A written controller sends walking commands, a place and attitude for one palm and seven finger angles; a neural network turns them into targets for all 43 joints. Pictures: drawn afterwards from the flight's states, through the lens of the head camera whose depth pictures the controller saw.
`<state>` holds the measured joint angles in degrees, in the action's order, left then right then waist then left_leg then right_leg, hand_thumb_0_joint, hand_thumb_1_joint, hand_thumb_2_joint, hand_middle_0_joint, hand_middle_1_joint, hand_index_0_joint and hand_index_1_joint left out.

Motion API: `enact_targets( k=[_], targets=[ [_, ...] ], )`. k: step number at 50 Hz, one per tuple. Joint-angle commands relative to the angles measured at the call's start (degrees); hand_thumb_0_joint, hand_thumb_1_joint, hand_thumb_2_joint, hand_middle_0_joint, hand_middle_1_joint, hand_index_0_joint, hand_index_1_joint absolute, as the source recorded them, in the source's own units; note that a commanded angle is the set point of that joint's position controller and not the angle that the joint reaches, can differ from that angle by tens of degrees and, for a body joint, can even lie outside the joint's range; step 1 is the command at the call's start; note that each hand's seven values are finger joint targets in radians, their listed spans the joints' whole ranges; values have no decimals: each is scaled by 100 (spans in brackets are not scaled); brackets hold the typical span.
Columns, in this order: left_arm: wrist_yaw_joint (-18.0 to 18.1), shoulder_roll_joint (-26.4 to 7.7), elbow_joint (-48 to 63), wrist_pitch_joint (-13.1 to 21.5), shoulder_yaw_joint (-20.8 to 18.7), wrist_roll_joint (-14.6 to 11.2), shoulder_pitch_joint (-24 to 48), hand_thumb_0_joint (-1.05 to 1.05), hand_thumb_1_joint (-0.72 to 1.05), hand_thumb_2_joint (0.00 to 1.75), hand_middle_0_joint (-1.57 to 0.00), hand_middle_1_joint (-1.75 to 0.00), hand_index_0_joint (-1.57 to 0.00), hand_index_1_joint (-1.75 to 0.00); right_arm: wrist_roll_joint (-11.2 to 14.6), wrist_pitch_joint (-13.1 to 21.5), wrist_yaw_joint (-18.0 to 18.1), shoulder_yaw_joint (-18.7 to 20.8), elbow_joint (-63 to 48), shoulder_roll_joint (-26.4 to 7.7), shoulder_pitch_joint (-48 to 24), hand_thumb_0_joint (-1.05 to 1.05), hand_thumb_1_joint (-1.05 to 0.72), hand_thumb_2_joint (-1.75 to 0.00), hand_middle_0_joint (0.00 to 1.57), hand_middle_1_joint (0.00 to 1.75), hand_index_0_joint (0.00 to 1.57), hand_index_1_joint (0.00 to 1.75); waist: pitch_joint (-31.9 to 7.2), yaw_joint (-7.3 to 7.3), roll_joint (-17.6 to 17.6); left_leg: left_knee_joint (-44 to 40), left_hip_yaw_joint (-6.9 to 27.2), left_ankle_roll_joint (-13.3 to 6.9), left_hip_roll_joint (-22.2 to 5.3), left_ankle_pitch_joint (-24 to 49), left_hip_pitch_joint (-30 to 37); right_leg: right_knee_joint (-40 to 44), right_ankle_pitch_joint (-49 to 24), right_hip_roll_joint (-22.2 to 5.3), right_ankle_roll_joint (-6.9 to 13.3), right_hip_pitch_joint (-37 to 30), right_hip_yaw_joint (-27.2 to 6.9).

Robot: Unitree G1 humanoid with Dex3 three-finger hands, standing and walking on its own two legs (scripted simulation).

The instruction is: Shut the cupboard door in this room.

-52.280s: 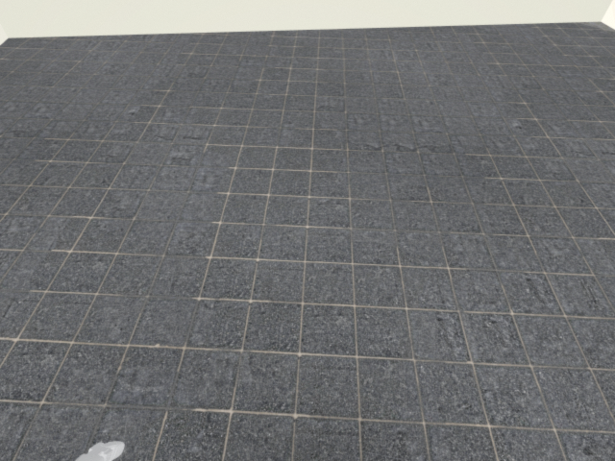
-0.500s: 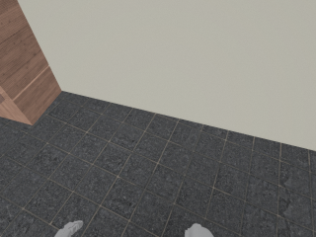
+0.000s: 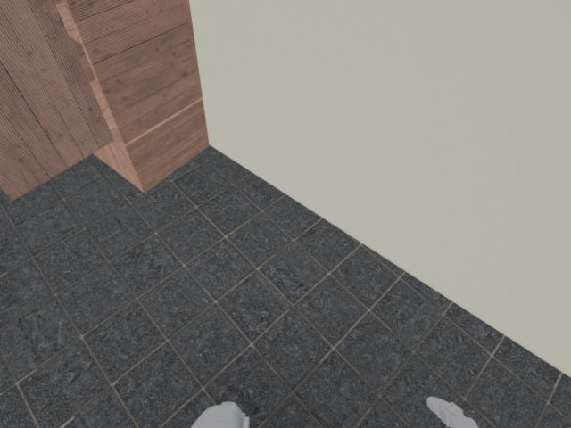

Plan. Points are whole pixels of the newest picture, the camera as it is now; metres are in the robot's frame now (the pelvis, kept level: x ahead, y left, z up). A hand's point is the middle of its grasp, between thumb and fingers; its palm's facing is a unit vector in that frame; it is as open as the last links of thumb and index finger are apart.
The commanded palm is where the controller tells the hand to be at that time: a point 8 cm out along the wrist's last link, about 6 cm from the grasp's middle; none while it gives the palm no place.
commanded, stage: walk to a spot facing it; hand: left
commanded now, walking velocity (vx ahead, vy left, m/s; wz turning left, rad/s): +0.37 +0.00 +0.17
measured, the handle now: out of the picture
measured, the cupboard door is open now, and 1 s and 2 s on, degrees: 90 90 90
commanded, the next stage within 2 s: turn to face it in 0.78 s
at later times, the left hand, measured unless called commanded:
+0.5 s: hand (215, 271) +0.38 +0.17 -0.14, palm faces +0.02 -0.98 -0.19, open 7.4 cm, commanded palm none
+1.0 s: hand (210, 303) +0.33 +0.17 -0.17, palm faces +0.39 -0.91 -0.16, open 7.3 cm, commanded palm none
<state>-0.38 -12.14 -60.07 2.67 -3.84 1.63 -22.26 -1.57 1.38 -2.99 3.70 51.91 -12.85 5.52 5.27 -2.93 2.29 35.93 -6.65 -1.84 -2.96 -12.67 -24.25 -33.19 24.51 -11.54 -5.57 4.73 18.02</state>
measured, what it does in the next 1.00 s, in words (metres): walks ahead, turning left: right foot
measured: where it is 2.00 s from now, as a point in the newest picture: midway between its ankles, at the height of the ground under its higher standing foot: (280, 320)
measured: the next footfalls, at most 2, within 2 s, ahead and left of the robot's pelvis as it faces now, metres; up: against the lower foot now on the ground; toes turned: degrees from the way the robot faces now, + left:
right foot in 0.50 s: +0.41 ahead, -0.12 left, +0.00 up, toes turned -4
left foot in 1.02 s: +0.53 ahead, +0.16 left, +0.00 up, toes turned +25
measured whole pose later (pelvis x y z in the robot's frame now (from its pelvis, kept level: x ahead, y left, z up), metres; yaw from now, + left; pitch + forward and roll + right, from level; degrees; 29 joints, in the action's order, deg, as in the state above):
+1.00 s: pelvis +0.44 +0.02 +0.00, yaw +18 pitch +0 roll -1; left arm 0.2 -9.4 -61.4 3.1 -3.0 1.1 -22.2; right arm -1.4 0.5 -2.2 3.0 53.8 -12.6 5.2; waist 6.4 -2.7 1.0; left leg 34.9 -7.5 -1.9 -3.1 -9.6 -25.4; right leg -32.8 24.8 -8.5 -3.2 3.9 20.4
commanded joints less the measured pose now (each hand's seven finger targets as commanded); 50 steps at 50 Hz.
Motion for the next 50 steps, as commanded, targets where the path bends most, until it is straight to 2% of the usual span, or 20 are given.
enact_targets(
  k=[1, 2, 3, 7, 14, 19, 21, 23, 24, 25, 26, 27, 28, 31, 37, 44, 46, 48, 49, 50],
  targets=[
    [-39, -596, 863, 129, -22, -97, 830, 0, 90, 90, -20, -30, -20, -30, 58, 115, 302, 403, 410, -1608, 2384, 0, -90, -90, 20, 30, 20, 30, -1711, 1236, -1993, -1951, 3576, -1144, -2132, 167, 3936, -4037, 800, 463, 288, 3675, -1276],
    [-30, -486, 809, 149, -21, -107, 1043, 0, 90, 90, -20, -30, -20, -30, 64, 141, 362, 367, 309, -1404, 1921, 0, -90, -90, 20, 30, 20, 30, -1218, 1060, -1482, -1868, 3235, -1229, -2102, 552, 3503, -4286, 363, 293, 317, 3974, -1432],
    [-55, -485, 640, 140, -24, -67, 980, 0, 90, 90, -20, -30, -20, -30, 50, 197, 378, 262, 264, -1050, 1598, 0, -90, -90, 20, 30, 20, 30, -853, 867, -1084, -1820, 2589, -1075, -1858, 1045, 3035, -4179, -62, 134, 313, 3844, -1557],
    [-93, -270, 318, -20, 45, 4, 543, 0, 90, 90, -20, -30, -20, -30, 71, 360, 385, 73, 397, -540, 1306, 0, -90, -90, 20, 30, 20, 30, -573, 361, -742, -2118, 1314, -765, -1239, 2038, 2158, -3385, -694, 147, 185, 3088, -1468],
    [-145, -234, 715, -106, 49, -14, 1446, 0, 90, 90, -20, -30, -20, -30, 95, 401, 390, 91, 591, -419, 1632, 0, -90, -90, 20, 30, 20, 30, 26, 375, -730, -2508, 980, -754, -1081, 2162, 2266, -2064, -1717, 200, 117, 3577, -1353],
    [-173, -223, 972, -58, 74, -64, 2064, 0, 90, 90, -20, -30, -20, -30, 44, 366, 411, 77, 780, -520, 1839, 0, -90, -90, 20, 30, 20, 30, 170, 497, -914, -2307, 881, -688, -1083, 2688, 2360, -695, -1733, 496, 360, 2850, -1151],
    [-149, -307, 973, -21, 37, -66, 1880, 0, 90, 90, -20, -30, -20, -30, 31, 344, 414, 105, 878, -596, 1833, 0, -90, -90, 20, 30, 20, 30, 57, 343, -862, -1936, 939, -660, -1184, 3413, 2389, -439, -1426, 663, 535, 2248, -1092],
    [-117, -466, 665, 64, -30, -41, 758, 0, 90, 90, -20, -30, -20, -30, 59, 318, 422, 114, 919, -673, 1736, 0, -90, -90, 20, 30, 20, 30, -513, -192, -637, -538, 784, -466, -954, 4259, 2254, 105, -1548, 951, 670, 733, -929],
    [-77, -783, 371, 147, -125, 10, -238, 0, 90, 90, -20, -30, -20, -30, 109, 322, 384, 105, 899, -600, 1711, 0, -90, -90, 20, 30, 20, 30, -1082, -605, -239, 872, 611, -258, -608, 3509, 1481, 328, -1698, 624, 815, -763, -1317],
    [11, -1409, 138, 178, -283, 58, -992, 0, 90, 90, -20, -30, -20, -30, 201, 336, 335, 39, 767, -185, 1993, 0, -90, -90, 20, 30, 20, 30, -1803, -722, 1350, 2936, 342, -15, 352, -202, -53, 856, -1989, -1162, 1321, -2011, -3739],
    [24, -1565, 156, 125, -270, -83, -762, 0, 90, 90, -20, -30, -20, -30, 215, 265, 345, 34, 617, -141, 1871, 0, -90, -90, 20, 30, 20, 30, -1470, -425, 914, 4179, 852, -62, 459, -1856, -688, 1658, -1769, -1841, 1679, -1489, -4747],
    [22, -1302, 324, 124, -240, -81, -96, 0, 90, 90, -20, -30, -20, -30, 159, 223, 304, 82, 688, -105, 1730, 0, -90, -90, 20, 30, 20, 30, -1045, -288, 550, 4442, 1064, -113, 77, -1325, -778, 1895, -221, -1610, 1575, -612, -4320],
    [36, -992, 450, 128, -172, -81, 444, 0, 90, 90, -20, -30, -20, -30, 111, 159, 272, 87, 693, -60, 1560, 0, -90, -90, 20, 30, 20, 30, -478, -66, 451, 4414, 1059, -90, -178, -806, -936, 2089, 483, -1387, 1379, 169, -3830],
    [83, -393, 472, 202, -43, -39, 873, 0, 90, 90, -20, -30, -20, -30, 27, -12, 239, 69, 872, 143, 1800, 0, -90, -90, 20, 30, 20, 30, -277, 380, 462, 3903, 987, 82, -406, -111, -584, 2198, -256, -818, 1020, 1208, -2266],
    [103, -299, 290, 303, -60, -22, 431, 0, 90, 90, -20, -30, -20, -30, 24, -100, 131, 75, 515, 268, 1084, 0, -90, -90, 20, 30, 20, 30, -38, 381, 340, 2584, 584, 325, -527, 255, -1215, 2309, -1628, -708, 1078, 822, -1146],
    [124, -531, 148, 209, -47, -35, -131, 0, 90, 90, -20, -30, -20, -30, 22, -25, 2, -68, -26, 241, -196, 0, -90, -90, 20, 30, 20, 30, 60, 12, 478, 616, 57, 160, -270, 185, -863, 1796, -3269, -851, 1016, -124, -590],
    [136, -689, 143, 158, -85, -31, -49, 0, 90, 90, -20, -30, -20, -30, 26, -32, 31, -53, -68, 80, -62, 0, -90, -90, 20, 30, 20, 30, -133, 137, 454, 342, -24, 78, -160, -79, -445, 1272, -4034, -1009, 985, -358, -468],
    [132, -935, 236, 139, -142, -72, 90, 0, 90, 90, -20, -30, -20, -30, -9, 5, 94, 12, 51, -225, 665, 0, -90, -90, 20, 30, 20, 30, -776, 543, 318, -353, -216, -29, 239, 106, 787, -279, -5059, -904, 764, -383, -145],
    [100, -953, 360, 121, -157, -110, 152, 0, 90, 90, -20, -30, -20, -30, -26, 24, 154, 123, 171, -613, 1365, 0, -90, -90, 20, 30, 20, 30, -1439, 891, -180, -780, 126, -182, 19, 1195, 2323, -1672, -4246, -657, 500, 436, -61],
    [8, -630, 537, 100, -108, -207, 11, 0, 90, 90, -20, -30, -20, -30, -45, 54, 231, 299, 201, -1370, 1797, 0, -90, -90, 20, 30, 20, 30, -2023, 974, -1885, -714, 2494, -1031, -1752, 3835, 3775, -3559, 152, 440, 67, 2372, -175]
  ],
)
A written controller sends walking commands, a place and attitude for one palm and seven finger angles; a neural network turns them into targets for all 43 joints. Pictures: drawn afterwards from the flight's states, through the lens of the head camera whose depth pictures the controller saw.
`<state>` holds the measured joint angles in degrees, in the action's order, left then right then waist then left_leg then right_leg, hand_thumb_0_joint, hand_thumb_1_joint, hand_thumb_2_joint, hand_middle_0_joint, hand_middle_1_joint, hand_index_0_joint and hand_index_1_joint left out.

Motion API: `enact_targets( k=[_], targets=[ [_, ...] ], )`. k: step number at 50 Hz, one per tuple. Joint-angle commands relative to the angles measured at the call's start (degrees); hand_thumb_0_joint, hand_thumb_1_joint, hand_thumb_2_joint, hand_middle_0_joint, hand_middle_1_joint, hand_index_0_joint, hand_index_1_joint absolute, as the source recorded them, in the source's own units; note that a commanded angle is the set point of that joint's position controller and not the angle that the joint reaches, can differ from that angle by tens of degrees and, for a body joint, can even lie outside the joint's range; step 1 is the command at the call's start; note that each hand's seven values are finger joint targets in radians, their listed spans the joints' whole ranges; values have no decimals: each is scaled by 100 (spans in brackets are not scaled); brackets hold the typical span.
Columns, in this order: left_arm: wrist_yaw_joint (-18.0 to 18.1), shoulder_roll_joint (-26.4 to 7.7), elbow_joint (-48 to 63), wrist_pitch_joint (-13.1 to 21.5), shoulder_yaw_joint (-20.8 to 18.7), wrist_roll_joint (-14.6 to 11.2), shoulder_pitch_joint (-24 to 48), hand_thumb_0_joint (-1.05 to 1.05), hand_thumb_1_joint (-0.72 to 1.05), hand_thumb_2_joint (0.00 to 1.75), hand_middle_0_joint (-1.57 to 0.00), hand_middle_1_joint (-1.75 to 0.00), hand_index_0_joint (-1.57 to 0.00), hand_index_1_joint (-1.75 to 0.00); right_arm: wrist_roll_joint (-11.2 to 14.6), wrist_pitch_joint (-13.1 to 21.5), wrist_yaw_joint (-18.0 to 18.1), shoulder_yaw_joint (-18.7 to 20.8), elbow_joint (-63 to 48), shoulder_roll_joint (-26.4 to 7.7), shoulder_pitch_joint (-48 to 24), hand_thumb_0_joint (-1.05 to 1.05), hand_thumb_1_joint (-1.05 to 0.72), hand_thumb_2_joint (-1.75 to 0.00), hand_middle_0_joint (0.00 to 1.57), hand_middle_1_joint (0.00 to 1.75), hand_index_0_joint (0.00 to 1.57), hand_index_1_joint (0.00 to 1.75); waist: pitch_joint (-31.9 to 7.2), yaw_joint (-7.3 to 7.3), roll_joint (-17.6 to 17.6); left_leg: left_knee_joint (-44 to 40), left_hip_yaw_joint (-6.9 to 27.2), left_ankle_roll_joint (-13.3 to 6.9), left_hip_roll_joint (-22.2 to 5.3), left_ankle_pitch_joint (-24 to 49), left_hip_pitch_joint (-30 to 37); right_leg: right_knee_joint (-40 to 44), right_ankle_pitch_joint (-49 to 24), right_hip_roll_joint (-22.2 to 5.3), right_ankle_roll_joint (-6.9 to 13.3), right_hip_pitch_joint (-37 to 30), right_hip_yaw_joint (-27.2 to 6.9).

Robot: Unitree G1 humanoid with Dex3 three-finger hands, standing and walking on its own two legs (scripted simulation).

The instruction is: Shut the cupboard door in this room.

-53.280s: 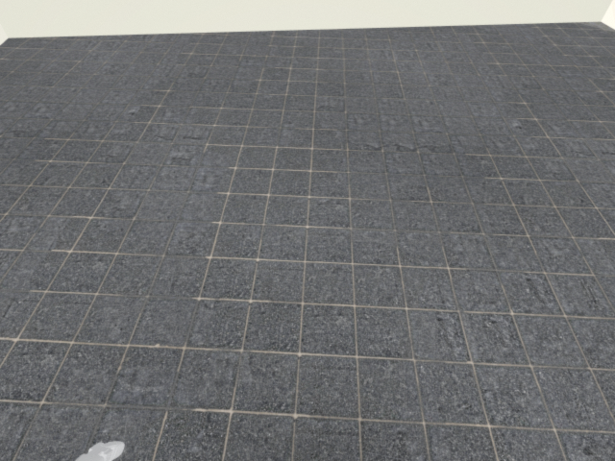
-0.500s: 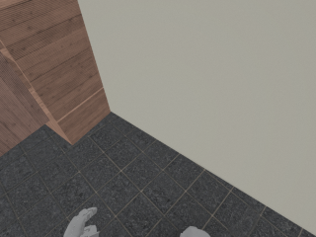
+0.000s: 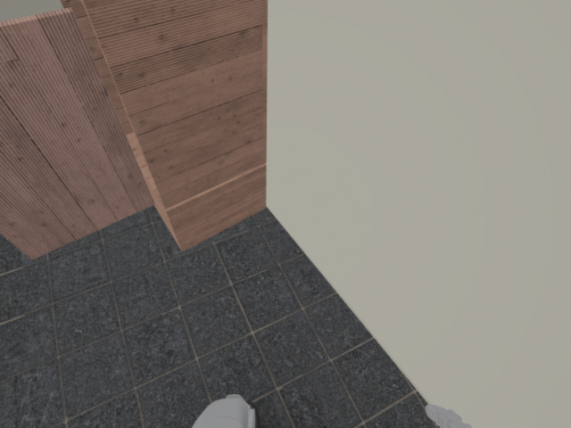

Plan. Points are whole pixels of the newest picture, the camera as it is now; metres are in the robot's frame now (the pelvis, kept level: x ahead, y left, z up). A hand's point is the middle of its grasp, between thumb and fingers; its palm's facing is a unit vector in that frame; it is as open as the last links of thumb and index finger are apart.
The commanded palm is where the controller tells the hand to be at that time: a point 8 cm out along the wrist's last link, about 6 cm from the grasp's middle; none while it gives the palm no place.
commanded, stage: turn to face it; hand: left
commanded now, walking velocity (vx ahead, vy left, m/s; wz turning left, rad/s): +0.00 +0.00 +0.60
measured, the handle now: out of the picture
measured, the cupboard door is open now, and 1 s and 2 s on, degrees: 90 90 90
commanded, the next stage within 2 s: take the last steps up to it in 1.18 s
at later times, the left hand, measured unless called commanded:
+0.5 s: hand (170, 369) +0.20 +0.20 -0.13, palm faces +0.26 -0.93 -0.26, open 7.4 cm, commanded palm none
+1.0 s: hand out of the picture -0.04 +0.20 -0.17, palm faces +0.58 -0.77 -0.26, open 7.4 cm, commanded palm none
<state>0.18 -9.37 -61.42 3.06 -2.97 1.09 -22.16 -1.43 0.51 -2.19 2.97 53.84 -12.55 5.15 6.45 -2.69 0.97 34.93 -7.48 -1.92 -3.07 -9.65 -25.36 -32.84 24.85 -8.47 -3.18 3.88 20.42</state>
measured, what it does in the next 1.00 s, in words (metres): steps on the spot, turning left: left foot, then right foot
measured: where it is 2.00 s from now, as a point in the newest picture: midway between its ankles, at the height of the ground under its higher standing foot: outside the picture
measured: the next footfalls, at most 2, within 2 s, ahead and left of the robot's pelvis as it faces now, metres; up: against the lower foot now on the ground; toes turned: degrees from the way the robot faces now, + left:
left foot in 0.02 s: +0.13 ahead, +0.10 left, +0.00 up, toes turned +7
right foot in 0.48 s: +0.18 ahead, -0.14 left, +0.00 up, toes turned +12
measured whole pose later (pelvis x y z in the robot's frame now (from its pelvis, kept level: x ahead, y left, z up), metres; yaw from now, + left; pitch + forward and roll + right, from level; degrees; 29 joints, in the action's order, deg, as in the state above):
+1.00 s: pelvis +0.07 +0.01 +0.01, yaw +33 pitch +0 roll -1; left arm 0.9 -16.2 -56.1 -3.7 -4.5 0.6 -14.5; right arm -0.8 -1.1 0.0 2.5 51.2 -13.0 5.9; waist 5.9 -2.2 2.2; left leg 33.9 -1.9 -2.2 -0.6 -19.0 -14.9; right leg -59.4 30.1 -7.2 -4.7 24.8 5.6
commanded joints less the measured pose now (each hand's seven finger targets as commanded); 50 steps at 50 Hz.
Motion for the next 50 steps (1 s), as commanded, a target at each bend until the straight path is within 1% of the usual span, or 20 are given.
enact_targets(
  k=[1, 3, 5, 7, 13, 16, 21, 22, 23, 24, 25, 26, 29, 38, 42, 43, 44, 45, 47, 50],
  targets=[
    [-1, -901, 948, 25, -131, -111, 460, 0, 90, 90, -20, -30, -20, -30, 118, 94, 185, 373, 47, -1717, 2075, 0, -90, -90, 20, 30, 20, 30, -2308, 1022, -1294, -860, 3012, -1476, -2380, 4629, 3812, -4383, 1313, 229, -129, 2934, -1177],
    [104, -730, 939, -49, -145, -100, 693, 0, 90, 90, -20, -30, -20, -30, 105, 133, 302, 335, -115, -1407, 1365, 0, -90, -90, 20, 30, 20, 30, -1745, 759, -1192, -1096, 2733, -1411, -2047, 3366, 2830, -4503, 730, 52, -172, 3329, -1845],
    [52, -740, 812, -169, -187, -38, 591, 0, 90, 90, -20, -30, -20, -30, 52, 140, 322, 208, -292, -936, 706, 0, -90, -90, 20, 30, 20, 30, -1054, 405, -834, -1281, 2058, -1049, -1441, 2890, 1766, -3968, 241, -10, -208, 2923, -1904],
    [38, -646, 773, -282, -198, -24, 329, 0, 90, 90, -20, -30, -20, -30, 44, 135, 304, 190, -375, -872, 453, 0, -90, -90, 20, 30, 20, 30, -1109, 185, -711, -1371, 1657, -890, -1129, 2605, 1360, -3529, -93, 81, -253, 2521, -1861],
    [50, -721, 1209, -418, -215, -15, 932, 0, 90, 90, -20, -30, -20, -30, 30, 21, 257, 299, -471, -887, 593, 0, -90, -90, 20, 30, 20, 30, -891, 276, -759, -1621, 2175, -878, -955, 1441, 1167, -2657, -403, 218, -357, 2633, -1941],
    [56, -741, 1476, -401, -195, -27, 1377, 0, 90, 90, -20, -30, -20, -30, 14, -34, 253, 360, -464, -913, 755, 0, -90, -90, 20, 30, 20, 30, -890, 394, -807, -1451, 2465, -886, -895, 1527, 1258, -1954, -197, 374, -341, 2462, -1913],
    [86, -800, 1629, -322, -194, -81, 1191, 0, 90, 90, -20, -30, -20, -30, 20, -121, 260, 422, -555, -914, 627, 0, -90, -90, 20, 30, 20, 30, -1025, 238, -917, -856, 2852, -735, -671, 2109, 872, -199, -511, 735, -195, 1159, -1837],
    [104, -881, 1583, -278, -219, -91, 932, 0, 90, 90, -20, -30, -20, -30, 52, -125, 250, 406, -593, -863, 534, 0, -90, -90, 20, 30, 20, 30, -1126, 74, -789, -542, 2802, -534, -487, 1766, 528, 632, -1143, 631, -149, 479, -1877],
    [135, -1207, 1560, -214, -277, -37, 721, 0, 90, 90, -20, -30, -20, -30, 109, -116, 211, 379, -615, -604, 618, 0, -90, -90, 20, 30, 20, 30, -1308, -1, 80, 261, 2339, -144, -14, 550, -252, 1368, -1501, -211, 93, -460, -2631],
    [157, -1639, 1585, -193, -338, 33, 626, 0, 90, 90, -20, -30, -20, -30, 132, -109, 183, 336, -765, -314, 604, 0, -90, -90, 20, 30, 20, 30, -1233, -33, 1500, 1560, 1094, 365, 848, -2146, -1071, 1560, -2575, -1809, 800, -671, -3912],
    [155, -1644, 1650, -226, -326, -13, 696, 0, 90, 90, -20, -30, -20, -30, 60, -190, 192, 417, -741, -623, 589, 0, -90, -90, 20, 30, 20, 30, -1049, 17, 1016, 2708, 1270, 356, 608, -2407, -877, 1562, -2636, -2088, 1181, 169, -3755],
    [187, -1504, 1721, -234, -333, -19, 1006, 0, 90, 90, -20, -30, -20, -30, 52, -267, 183, 429, -683, -569, 626, 0, -90, -90, 20, 30, 20, 30, -957, 177, 1016, 3318, 1335, 370, 503, -2226, -825, 1592, -2389, -1880, 1155, 520, -3652],
    [168, -1095, 1820, -219, -209, 0, 1525, 0, 90, 90, -20, -30, -20, -30, 22, -349, 62, 371, -460, -515, 788, 0, -90, -90, 20, 30, 20, 30, -513, 441, 969, 3747, 1057, 516, 225, -1292, -759, 1454, -2341, -1110, 883, 920, -2218],
    [120, -1520, 1355, -286, -340, 50, 561, 0, 90, 90, -20, -30, -20, -30, 83, -297, 52, 163, -604, -367, 43, 0, -90, -90, 20, 30, 20, 30, -781, -64, 1284, 1149, 318, 536, 280, -1712, 18, 933, -3721, -1251, 936, 34, -1528],
    [90, -1574, 1257, -329, -376, -4, 657, 0, 90, 90, -20, -30, -20, -30, 75, -186, 86, 161, -490, -549, 543, 0, -90, -90, 20, 30, 20, 30, -1166, 259, 987, -814, 186, 390, 329, -534, 1381, -18, -3487, -1129, 463, 357, -1115],
    [64, -1413, 1320, -355, -332, -55, 640, 0, 90, 90, -20, -30, -20, -30, 48, -129, 99, 252, -436, -929, 787, 0, -90, -90, 20, 30, 20, 30, -1415, 429, 155, -1258, 747, 174, -201, 454, 2503, -867, -2659, -875, 167, 1260, -931],
    [12, -976, 1517, -364, -206, -80, 746, 0, 90, 90, -20, -30, -20, -30, 17, -103, 136, 416, -438, -1597, 1100, 0, -90, -90, 20, 30, 20, 30, -1475, 662, -1739, -1375, 2840, -631, -1858, 2547, 3241, -2095, 764, -40, -236, 2934, -827],
    [77, -960, 1586, -427, -122, -26, 1143, 0, 90, 90, -20, -30, -20, -30, 66, -147, 189, 417, -297, -1723, 1364, 0, -90, -90, 20, 30, 20, 30, -1460, 816, -1734, -1360, 2871, -1126, -2186, 3251, 2894, -2668, 1505, 31, -184, 3016, -1463],
    [97, -987, 1375, -433, -141, -72, 1360, 0, 90, 90, -20, -30, -20, -30, 41, -138, 329, 346, -307, -1392, 911, 0, -90, -90, 20, 30, 20, 30, -1037, 668, -1565, -1231, 2425, -1132, -1712, 3278, 2472, -3167, 938, 58, -173, 3126, -1858],
    [30, -971, 1021, -455, -144, -59, 958, 0, 90, 90, -20, -30, -20, -30, 47, -85, 357, 188, -395, -1039, 419, 0, -90, -90, 20, 30, 20, 30, -814, 306, -1060, -1290, 1659, -747, -1100, 3265, 2235, -3152, 63, 185, -208, 2833, -1814]
  ],
)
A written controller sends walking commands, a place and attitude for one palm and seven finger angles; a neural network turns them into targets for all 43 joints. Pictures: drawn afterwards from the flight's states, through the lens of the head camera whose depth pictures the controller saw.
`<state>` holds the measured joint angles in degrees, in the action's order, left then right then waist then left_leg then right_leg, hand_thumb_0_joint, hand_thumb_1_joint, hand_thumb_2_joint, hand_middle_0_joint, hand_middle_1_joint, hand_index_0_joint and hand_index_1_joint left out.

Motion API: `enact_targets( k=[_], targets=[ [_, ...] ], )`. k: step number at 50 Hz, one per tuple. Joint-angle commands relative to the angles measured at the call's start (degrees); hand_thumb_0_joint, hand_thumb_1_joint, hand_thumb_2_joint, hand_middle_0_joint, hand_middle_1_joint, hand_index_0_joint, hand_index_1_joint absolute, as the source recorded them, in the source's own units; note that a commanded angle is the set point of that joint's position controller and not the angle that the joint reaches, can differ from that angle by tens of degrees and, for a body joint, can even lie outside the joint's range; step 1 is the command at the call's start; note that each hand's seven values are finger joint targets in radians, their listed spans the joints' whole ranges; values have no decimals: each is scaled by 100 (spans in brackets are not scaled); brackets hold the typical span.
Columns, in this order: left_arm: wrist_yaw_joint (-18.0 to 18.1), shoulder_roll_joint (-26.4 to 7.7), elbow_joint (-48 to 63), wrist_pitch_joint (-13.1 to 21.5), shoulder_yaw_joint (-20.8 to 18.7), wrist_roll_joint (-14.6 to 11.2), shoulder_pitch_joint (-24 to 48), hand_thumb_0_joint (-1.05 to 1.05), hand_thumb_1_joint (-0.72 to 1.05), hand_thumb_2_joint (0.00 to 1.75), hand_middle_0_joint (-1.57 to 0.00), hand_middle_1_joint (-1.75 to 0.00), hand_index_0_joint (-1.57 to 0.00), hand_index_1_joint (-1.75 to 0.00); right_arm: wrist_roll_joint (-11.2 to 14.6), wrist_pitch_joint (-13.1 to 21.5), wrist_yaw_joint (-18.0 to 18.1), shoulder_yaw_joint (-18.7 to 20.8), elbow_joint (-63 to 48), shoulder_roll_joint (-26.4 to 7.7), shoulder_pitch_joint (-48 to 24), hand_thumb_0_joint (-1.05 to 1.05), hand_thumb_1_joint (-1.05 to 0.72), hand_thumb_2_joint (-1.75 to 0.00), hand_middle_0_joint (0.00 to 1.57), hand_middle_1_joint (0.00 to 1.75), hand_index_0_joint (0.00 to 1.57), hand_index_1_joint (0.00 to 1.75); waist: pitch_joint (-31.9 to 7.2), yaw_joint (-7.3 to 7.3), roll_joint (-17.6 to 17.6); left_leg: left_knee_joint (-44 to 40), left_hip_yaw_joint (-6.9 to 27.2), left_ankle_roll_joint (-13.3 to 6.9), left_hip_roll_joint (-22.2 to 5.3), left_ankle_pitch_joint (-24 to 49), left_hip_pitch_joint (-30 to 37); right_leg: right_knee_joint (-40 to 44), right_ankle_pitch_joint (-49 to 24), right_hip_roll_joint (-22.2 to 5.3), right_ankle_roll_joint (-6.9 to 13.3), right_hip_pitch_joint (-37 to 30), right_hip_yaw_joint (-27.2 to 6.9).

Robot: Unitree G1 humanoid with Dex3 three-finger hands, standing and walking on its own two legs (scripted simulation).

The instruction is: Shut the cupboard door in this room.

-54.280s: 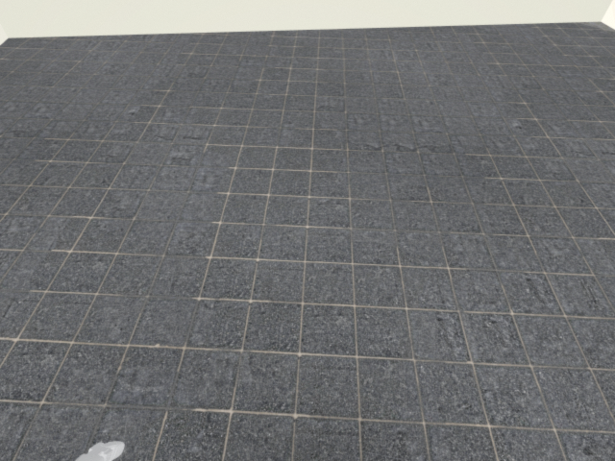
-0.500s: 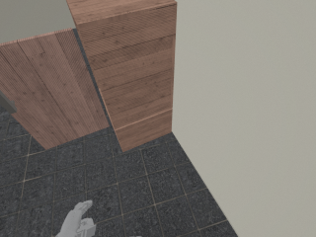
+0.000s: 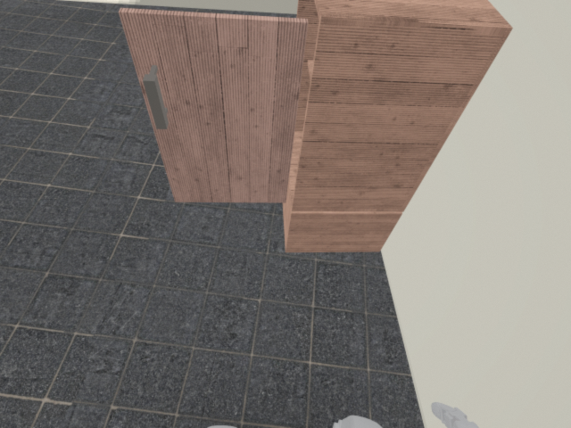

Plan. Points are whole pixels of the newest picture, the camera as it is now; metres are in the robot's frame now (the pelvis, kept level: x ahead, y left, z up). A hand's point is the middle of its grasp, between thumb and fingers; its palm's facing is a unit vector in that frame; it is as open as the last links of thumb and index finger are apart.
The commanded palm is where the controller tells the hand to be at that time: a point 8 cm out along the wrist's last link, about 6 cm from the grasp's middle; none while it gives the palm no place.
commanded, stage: turn to face it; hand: left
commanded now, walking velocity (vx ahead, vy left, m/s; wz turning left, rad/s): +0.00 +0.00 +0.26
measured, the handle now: (158, 97) +0.74 +0.36 -0.03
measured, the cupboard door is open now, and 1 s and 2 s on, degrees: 90 90 90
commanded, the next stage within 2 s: take the last steps up to it in 0.18 s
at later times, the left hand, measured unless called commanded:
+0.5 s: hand out of the picture +0.03 +0.16 -0.14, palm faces +0.20 -0.95 -0.24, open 7.3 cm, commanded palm none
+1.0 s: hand out of the picture +0.08 +0.25 -0.16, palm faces +0.24 -0.96 -0.18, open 7.4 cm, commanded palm none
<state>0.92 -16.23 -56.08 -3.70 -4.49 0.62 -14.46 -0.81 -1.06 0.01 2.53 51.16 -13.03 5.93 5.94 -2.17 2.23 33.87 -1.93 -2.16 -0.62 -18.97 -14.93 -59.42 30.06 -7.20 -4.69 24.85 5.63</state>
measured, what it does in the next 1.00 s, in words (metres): walks ahead: right foot, then left foot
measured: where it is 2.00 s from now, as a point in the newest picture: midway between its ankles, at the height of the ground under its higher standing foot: (256, 392)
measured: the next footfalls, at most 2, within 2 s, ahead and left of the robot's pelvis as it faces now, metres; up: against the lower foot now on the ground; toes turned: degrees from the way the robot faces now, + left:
right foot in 0.34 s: +0.07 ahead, -0.13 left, +0.00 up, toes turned +1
left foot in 0.80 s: +0.08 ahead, +0.17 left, +0.00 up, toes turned +17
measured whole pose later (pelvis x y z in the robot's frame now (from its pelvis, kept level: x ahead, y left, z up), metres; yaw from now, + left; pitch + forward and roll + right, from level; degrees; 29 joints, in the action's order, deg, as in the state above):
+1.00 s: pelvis +0.11 +0.06 +0.01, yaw +10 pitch +0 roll +1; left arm -1.1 -10.7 -61.3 0.5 -3.7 1.3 -16.9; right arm -1.1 4.3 1.2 2.3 58.9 -8.6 17.7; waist 1.8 -1.0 1.5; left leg 20.8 -7.3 -1.1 -0.9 -16.0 -4.9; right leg -58.9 18.0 -6.5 -0.5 29.8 5.6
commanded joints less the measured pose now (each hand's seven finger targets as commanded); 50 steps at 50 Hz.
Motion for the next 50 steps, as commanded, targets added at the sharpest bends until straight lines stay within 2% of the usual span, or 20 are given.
enact_targets(
  k=[1, 11, 15, 16, 17, 18, 19, 20, 22, 24, 30, 34, 36, 38, 39, 40, 41, 44, 47, 50],
  targets=[
    [-52, -281, 438, 222, 14, -11, 125, 0, 90, 90, -20, -30, -20, -30, -3, 91, 140, 217, -126, -951, 354, 0, -90, -90, 20, 30, 20, 30, -794, 243, -1081, -1221, 1039, -706, -1313, 4167, 1229, -347, -542, 75, -68, 670, -324],
    [-1, -116, 514, 247, 101, -31, 355, 0, 90, 90, -20, -30, -20, -30, -39, 44, 115, 251, 34, -866, 502, 0, -90, -90, 20, 30, 20, 30, -561, 303, -1130, -1362, 1625, -785, -1274, 3288, 678, 1448, -485, 387, 6, -269, -255],
    [38, -27, 310, 367, 116, -44, -215, 0, 90, 90, -20, -30, -20, -30, 0, 49, 109, 229, 128, -717, 392, 0, -90, -90, 20, 30, 20, 30, -829, 29, -961, -954, 1594, -500, -972, 2467, 253, 3140, -1568, 455, 105, -1491, -161],
    [46, -206, 272, 439, 80, -8, -343, 0, 90, 90, -20, -30, -20, -30, 37, 72, 78, 200, 149, -533, 498, 0, -90, -90, 20, 30, 20, 30, -895, -24, -545, -616, 1447, -254, -653, 1393, -285, 3836, -1858, 207, 192, -2226, -437],
    [71, -629, 237, 505, -2, 86, -510, 0, 90, 90, -20, -30, -20, -30, 77, 98, 44, 135, 94, -166, 633, 0, -90, -90, 20, 30, 20, 30, -907, -58, 805, 472, 698, 118, 78, -381, -1371, 4399, -1381, -1062, 622, -2899, -1874],
    [35, -944, 318, 462, -65, 84, -649, 0, 90, 90, -20, -30, -20, -30, 22, 43, 15, 185, -71, -304, 418, 0, -90, -90, 20, 30, 20, 30, -502, -245, 1215, 1617, 440, 272, 391, -1659, -1804, 4911, -595, -1998, 1237, -2311, -2790],
    [40, -837, 305, 487, -104, 25, -648, 0, 90, 90, -20, -30, -20, -30, -44, -49, -16, 263, -7, -565, 290, 0, -90, -90, 20, 30, 20, 30, -195, -276, 1245, 2384, 764, 235, 118, -1348, -1857, 5273, 655, -1924, 1341, -1538, -3052],
    [42, -707, 341, 493, -97, 32, -380, 0, 90, 90, -20, -30, -20, -30, -57, -61, -57, 291, 32, -533, 309, 0, -90, -90, 20, 30, 20, 30, 93, -91, 1024, 2883, 773, 228, 12, -855, -2010, 5391, 1190, -1781, 1311, -1226, -3013],
    [46, -419, 433, 553, -65, 49, 25, 0, 90, 90, -20, -30, -20, -30, -92, -63, -144, 299, 241, -439, 650, 0, -90, -90, 20, 30, 20, 30, 30, 170, 508, 3141, 537, 329, -232, -98, -1914, 5199, 605, -1384, 1067, -1160, -1867],
    [28, -234, 361, 647, -35, 48, -152, 0, 90, 90, -20, -30, -20, -30, -89, -40, -179, 261, 328, -265, 770, 0, -90, -90, 20, 30, 20, 30, -132, 156, 543, 2967, 317, 424, -270, 319, -1754, 5078, -265, -1070, 912, -1309, -1153],
    [-13, -311, -32, 723, -53, 99, -828, 0, 90, 90, -20, -30, -20, -30, -72, 40, -241, 217, 215, -79, 413, 0, -90, -90, 20, 30, 20, 30, -19, -92, 715, 1499, -64, 475, -367, 299, -1688, 5205, -341, -1142, 1067, -1692, -866],
    [-35, -396, -213, 691, -87, 121, -940, 0, 90, 90, -20, -30, -20, -30, -52, 164, -261, 146, 189, 59, 338, 0, -90, -90, 20, 30, 20, 30, -119, -160, 863, 345, -307, 349, -206, 26, -944, 4985, -434, -1112, 1128, -1588, -695],
    [-42, -382, -295, 655, -92, 106, -900, 0, 90, 90, -20, -30, -20, -30, -43, 237, -227, 123, 267, 66, 584, 0, -90, -90, 20, 30, 20, 30, -229, -30, 870, -328, -475, 301, -77, 158, -213, 4608, -511, -974, 1047, -1376, -506],
    [-57, -204, -285, 608, -51, 70, -758, 0, 90, 90, -20, -30, -20, -30, -31, 321, -133, 155, 522, -147, 1337, 0, -90, -90, 20, 30, 20, 30, -427, 332, 246, -1000, -540, 290, 2, 218, 1349, 3818, -437, -636, 842, -482, -165],
    [-90, 57, -205, 595, 5, 51, -718, 0, 90, 90, -20, -30, -20, -30, -58, 363, -53, 260, 686, -574, 2015, 0, -90, -90, 20, 30, 20, 30, -731, 679, -839, -1359, 621, -2, -846, -483, 2238, 2457, -499, -189, 627, 270, 233],
    [-122, 437, -8, 615, 81, 28, -586, 0, 90, 90, -20, -30, -20, -30, -102, 368, 19, 402, 811, -1104, 2657, 0, -90, -90, 20, 30, 20, 30, -757, 873, -1988, -2114, 2460, -570, -2124, -942, 2567, 787, 293, 405, 408, 1347, 553],
    [-105, 293, 162, 641, 92, 69, -146, 0, 90, 90, -20, -30, -20, -30, -83, 336, 68, 386, 886, -1130, 2764, 0, -90, -90, 20, 30, 20, 30, -582, 927, -1769, -2287, 2777, -946, -2360, -1030, 2332, -71, 300, 259, 516, 1784, -8],
    [-186, 255, 1, 664, 52, 64, 75, 0, 90, 90, -20, -30, -20, -30, -64, 448, 122, 190, 745, -351, 1839, 0, -90, -90, 20, 30, 20, 30, 89, 527, -1108, -2375, 1500, -849, -1888, 173, 1304, -611, -825, -138, 504, 1688, -338],
    [-220, 401, -101, 577, 83, 61, -202, 0, 90, 90, -20, -30, -20, -30, -38, 574, 148, 121, 756, -245, 1678, 0, -90, -90, 20, 30, 20, 30, -8, 214, -852, -2390, 664, -766, -1590, 1692, 1157, -140, -1262, -101, 395, 1299, -231],
    [-233, 414, 53, 536, 109, 46, 109, 0, 90, 90, -20, -30, -20, -30, -28, 587, 140, 133, 824, -255, 1668, 0, -90, -90, 20, 30, 20, 30, 63, 192, -888, -2342, 268, -781, -1504, 2236, 1124, 834, -1519, -67, 366, 1073, -100]
  ],
)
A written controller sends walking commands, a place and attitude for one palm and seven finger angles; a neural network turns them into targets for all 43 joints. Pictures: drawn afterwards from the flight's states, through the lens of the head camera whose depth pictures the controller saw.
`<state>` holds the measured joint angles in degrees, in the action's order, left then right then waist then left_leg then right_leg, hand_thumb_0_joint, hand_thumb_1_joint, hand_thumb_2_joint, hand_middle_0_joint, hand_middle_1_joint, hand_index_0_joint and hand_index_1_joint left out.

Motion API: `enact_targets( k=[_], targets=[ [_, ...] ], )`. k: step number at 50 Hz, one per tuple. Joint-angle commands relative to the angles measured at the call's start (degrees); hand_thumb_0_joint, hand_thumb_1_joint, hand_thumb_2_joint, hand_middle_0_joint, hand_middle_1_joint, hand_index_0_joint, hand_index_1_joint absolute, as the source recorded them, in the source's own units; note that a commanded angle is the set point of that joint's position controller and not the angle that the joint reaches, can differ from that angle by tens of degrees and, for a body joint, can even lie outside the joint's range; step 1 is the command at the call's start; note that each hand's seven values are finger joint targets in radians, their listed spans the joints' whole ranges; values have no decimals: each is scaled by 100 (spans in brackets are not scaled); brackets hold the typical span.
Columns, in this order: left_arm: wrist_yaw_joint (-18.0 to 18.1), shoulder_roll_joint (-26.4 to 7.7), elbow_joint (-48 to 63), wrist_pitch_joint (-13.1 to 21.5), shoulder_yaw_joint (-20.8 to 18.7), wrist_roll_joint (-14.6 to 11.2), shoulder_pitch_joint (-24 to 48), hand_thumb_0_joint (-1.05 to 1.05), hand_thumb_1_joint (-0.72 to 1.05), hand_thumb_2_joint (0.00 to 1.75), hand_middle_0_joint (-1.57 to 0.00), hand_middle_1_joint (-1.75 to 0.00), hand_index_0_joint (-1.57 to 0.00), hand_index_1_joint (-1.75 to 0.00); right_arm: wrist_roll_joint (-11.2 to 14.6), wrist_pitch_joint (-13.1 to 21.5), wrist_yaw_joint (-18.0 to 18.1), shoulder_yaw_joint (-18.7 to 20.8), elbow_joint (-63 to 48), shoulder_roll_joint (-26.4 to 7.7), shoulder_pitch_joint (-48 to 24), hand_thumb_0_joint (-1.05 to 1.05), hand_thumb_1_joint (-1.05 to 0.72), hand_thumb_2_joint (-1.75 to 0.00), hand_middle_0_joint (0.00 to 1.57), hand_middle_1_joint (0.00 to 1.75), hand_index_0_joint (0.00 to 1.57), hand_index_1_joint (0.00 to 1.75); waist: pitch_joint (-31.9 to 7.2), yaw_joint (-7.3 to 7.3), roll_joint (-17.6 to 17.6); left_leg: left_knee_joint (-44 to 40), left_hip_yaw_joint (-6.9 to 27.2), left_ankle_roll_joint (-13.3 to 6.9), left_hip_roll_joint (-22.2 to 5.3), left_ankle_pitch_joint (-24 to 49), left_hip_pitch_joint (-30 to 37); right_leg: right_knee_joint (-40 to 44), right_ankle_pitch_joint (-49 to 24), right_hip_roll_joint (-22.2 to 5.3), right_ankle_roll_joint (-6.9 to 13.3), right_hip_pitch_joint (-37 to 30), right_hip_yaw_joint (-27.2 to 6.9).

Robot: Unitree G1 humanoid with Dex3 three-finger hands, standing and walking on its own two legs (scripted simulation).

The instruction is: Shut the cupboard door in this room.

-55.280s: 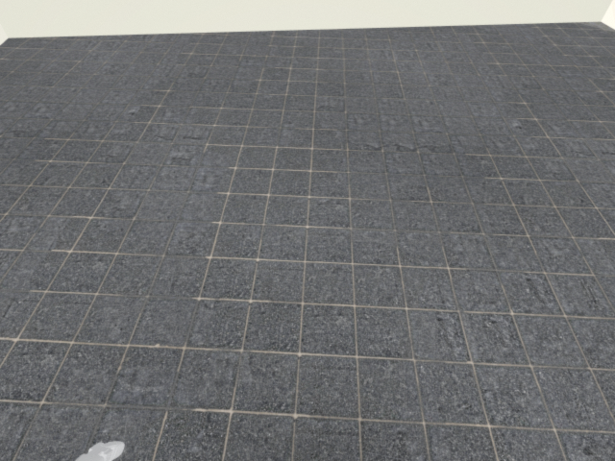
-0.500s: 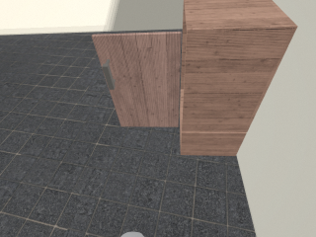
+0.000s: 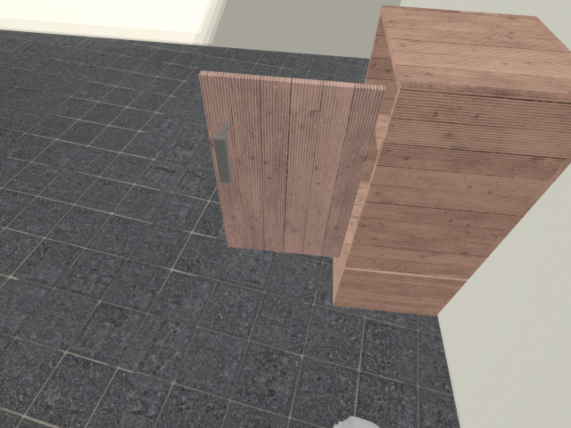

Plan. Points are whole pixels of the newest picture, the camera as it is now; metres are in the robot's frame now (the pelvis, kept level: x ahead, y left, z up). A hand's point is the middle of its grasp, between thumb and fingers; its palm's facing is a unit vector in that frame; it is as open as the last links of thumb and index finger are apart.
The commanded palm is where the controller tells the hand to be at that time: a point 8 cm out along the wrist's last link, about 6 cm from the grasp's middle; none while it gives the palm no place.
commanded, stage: take the last steps up to it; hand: left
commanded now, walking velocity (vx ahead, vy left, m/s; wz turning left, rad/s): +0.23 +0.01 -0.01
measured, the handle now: (225, 152) +0.67 +0.19 -0.04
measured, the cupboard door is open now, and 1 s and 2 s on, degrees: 90 90 90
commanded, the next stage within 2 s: come to a stop and stand still in 0.20 s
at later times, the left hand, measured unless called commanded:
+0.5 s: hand (196, 390) +0.20 +0.17 -0.17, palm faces +0.07 -0.97 -0.22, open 7.2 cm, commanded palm none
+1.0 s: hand (189, 397) +0.19 +0.18 -0.18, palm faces +0.02 -0.97 -0.25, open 7.4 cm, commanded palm none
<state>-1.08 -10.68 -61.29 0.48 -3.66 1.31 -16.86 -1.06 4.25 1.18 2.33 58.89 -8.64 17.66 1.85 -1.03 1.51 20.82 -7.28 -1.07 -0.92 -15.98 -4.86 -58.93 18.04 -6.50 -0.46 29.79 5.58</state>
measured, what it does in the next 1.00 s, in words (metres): walks ahead: right foot, then left foot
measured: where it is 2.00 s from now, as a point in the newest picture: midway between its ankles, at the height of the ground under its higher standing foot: outside the picture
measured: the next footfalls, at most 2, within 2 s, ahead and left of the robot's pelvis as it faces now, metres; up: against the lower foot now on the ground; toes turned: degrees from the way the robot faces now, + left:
right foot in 0.20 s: +0.23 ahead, -0.12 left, +0.00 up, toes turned -8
left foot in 0.58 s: +0.21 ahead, +0.10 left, +0.00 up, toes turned +0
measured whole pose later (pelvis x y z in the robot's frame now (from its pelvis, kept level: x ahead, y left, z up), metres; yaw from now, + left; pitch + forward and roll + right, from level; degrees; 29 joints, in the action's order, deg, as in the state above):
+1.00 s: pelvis +0.15 -0.03 -0.01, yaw -1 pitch +0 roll +0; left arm 0.9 -11.9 -58.6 -1.7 -3.0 0.9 -11.9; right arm -0.9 -1.2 1.5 3.0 57.9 -9.3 9.9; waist 3.6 0.3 -0.2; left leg 28.7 -4.0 0.7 -3.1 -9.0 -19.9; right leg -29.7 19.1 -2.8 -0.9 11.9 1.8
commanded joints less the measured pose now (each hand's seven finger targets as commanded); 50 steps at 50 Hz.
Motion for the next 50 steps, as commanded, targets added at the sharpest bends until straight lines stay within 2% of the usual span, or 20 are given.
enact_targets(
  k=[1, 6, 8, 9, 10, 11, 13, 17, 23, 27, 28, 29, 30, 31, 35, 39, 44, 46, 48, 50],
  targets=[
    [-36, -155, 641, 126, 24, -26, 502, 0, 90, 90, -20, -30, -20, -30, -7, 50, 20, 150, 80, -695, 558, 0, -90, -90, 20, 30, 20, 30, 496, 115, -732, -998, 775, -848, -1432, 2079, 96, 1079, -425, -74, -36, 439, -28],
    [-16, -255, 766, 149, -6, -27, 599, 0, 90, 90, -20, -30, -20, -30, -23, -26, 14, 187, 217, -785, 515, 0, -90, -90, 20, 30, 20, 30, 521, 14, -805, -391, 603, -688, -1402, 2716, -197, 2146, -651, 248, 165, -734, 215],
    [19, -461, 438, 214, -94, -1, -516, 0, 90, 90, -20, -30, -20, -30, 16, -45, 4, 183, 222, -823, 358, 0, -90, -90, 20, 30, 20, 30, 31, -549, -381, 934, 345, -460, -1076, 2983, -529, 2662, -1029, 444, 240, -2239, 310],
    [73, -870, 243, 304, -194, 44, -1173, 0, 90, 90, -20, -30, -20, -30, 68, -34, -39, 158, 228, -635, 486, 0, -90, -90, 20, 30, 20, 30, -464, -791, 357, 2474, 118, -231, -630, 2037, -1194, 3036, -1259, -280, 476, -3326, -572],
    [122, -1460, 174, 327, -318, 11, -1570, 0, 90, 90, -20, -30, -20, -30, 140, -44, -58, 113, 78, -325, 827, 0, -90, -90, 20, 30, 20, 30, -1036, -694, 1765, 4404, 66, 20, 239, -1515, -2261, 3886, -1986, -1952, 1144, -3960, -3039],
    [158, -1423, 305, 294, -299, -86, -1150, 0, 90, 90, -20, -30, -20, -30, 130, -148, -26, 137, -5, -471, 681, 0, -90, -90, 20, 30, 20, 30, -835, -531, 1033, 5228, 780, -25, 71, -1865, -2487, 4352, -1385, -2144, 1488, -3406, -3334],
    [190, -965, 583, 274, -213, -87, -122, 0, 90, 90, -20, -30, -20, -30, 40, -186, -83, 152, 30, -432, 268, 0, -90, -90, 20, 30, 20, 30, -151, -261, 453, 5416, 954, -21, -414, -790, -2697, 4493, -192, -1671, 1251, -2261, -2376],
    [254, -484, 682, 298, -57, -16, 413, 0, 90, 90, -20, -30, -20, -30, -1, -373, -82, 57, 208, -111, 582, 0, -90, -90, 20, 30, 20, 30, -128, 227, 386, 3754, 671, 251, -462, -507, -1726, 4455, -2148, -1065, 946, -1073, -726],
    [298, -732, 545, 121, -107, -1, 189, 0, 90, 90, -20, -30, -20, -30, 78, -449, -57, 18, 8, -101, 90, 0, -90, -90, 20, 30, 20, 30, -355, 18, 534, 2146, 456, 346, -122, -344, -1544, 3947, -3168, -973, 1015, -1747, -633],
    [329, -750, 532, -30, -138, -34, 240, 0, 90, 90, -20, -30, -20, -30, 47, -456, -32, 89, -16, -301, 160, 0, -90, -90, 20, 30, 20, 30, -260, 192, 485, 733, 499, 296, -170, 840, -623, 3329, -2160, -782, 685, -1341, -523],
    [324, -592, 547, -73, -99, -45, 84, 0, 90, 90, -20, -30, -20, -30, 28, -408, -28, 122, -37, -521, 225, 0, -90, -90, 20, 30, 20, 30, -366, 168, -158, 418, 987, 105, -648, 1952, -242, 2826, -1413, -414, 399, -1051, -312],
    [336, -325, 589, -120, -36, -82, -156, 0, 90, 90, -20, -30, -20, -30, 2, -380, -3, 158, -174, -871, 120, 0, -90, -90, 20, 30, 20, 30, -370, 69, -1221, 13, 2003, -378, -1644, 3317, -276, 2311, 175, 165, 29, -786, 20],
    [350, -292, 553, -150, 20, -88, -202, 0, 90, 90, -20, -30, -20, -30, 11, -400, 50, 181, -244, -1014, -30, 0, -90, -90, 20, 30, 20, 30, -451, 111, -1638, -413, 2432, -857, -2129, 3617, -462, 1311, 1629, 479, -102, -793, -19],
    [365, -389, 513, -199, 17, -64, -156, 0, 90, 90, -20, -30, -20, -30, 5, -393, 131, 183, -277, -1050, -160, 0, -90, -90, 20, 30, 20, 30, -482, 109, -1728, -384, 2445, -1111, -2166, 3676, -614, 579, 1844, 487, -82, -787, -441],
    [287, -437, 310, -218, -68, -53, -141, 0, 90, 90, -20, -30, -20, -30, -22, -424, 202, 165, -358, -895, -576, 0, -90, -90, 20, 30, 20, 30, -418, 43, -771, -84, 1518, -913, -1642, 3617, -303, -462, 946, 537, -176, -253, -696],
    [242, -462, 436, -308, -82, -41, 12, 0, 90, 90, -20, -30, -20, -30, -10, -447, 215, 241, -318, -988, -430, 0, -90, -90, 20, 30, 20, 30, -529, 179, -940, -133, 1485, -941, -1702, 3262, -9, -96, 965, 471, -266, -207, -648],
    [180, -324, 536, -282, -1, -34, 232, 0, 90, 90, -20, -30, -20, -30, -55, -487, 148, 337, -267, -1124, -358, 0, -90, -90, 20, 30, 20, 30, -619, 327, -1225, -233, 1597, -866, -1624, 2114, -61, 1411, 1096, 448, -188, -790, -361],
    [194, -307, 450, -216, 35, -55, 74, 0, 90, 90, -20, -30, -20, -30, -45, -488, 101, 332, -239, -1073, -425, 0, -90, -90, 20, 30, 20, 30, -617, 239, -1220, -181, 1593, -747, -1462, 1771, -305, 2341, 802, 520, -108, -1313, -233],
    [222, -383, 273, -160, 41, -51, -335, 0, 90, 90, -20, -30, -20, -30, 15, -500, 59, 307, -224, -961, -510, 0, -90, -90, 20, 30, 20, 30, -696, 39, -916, 106, 1299, -363, -1094, 1013, -843, 3753, -400, 479, -58, -2286, -168],
    [273, -944, 346, -80, 17, -2, -61, 0, 90, 90, -20, -30, -20, -30, 79, -514, -22, 175, -320, -381, -511, 0, -90, -90, 20, 30, 20, 30, -180, 144, 749, 923, 567, 247, -216, -442, -1700, 4564, -276, -900, 465, -2093, -1647]
  ],
)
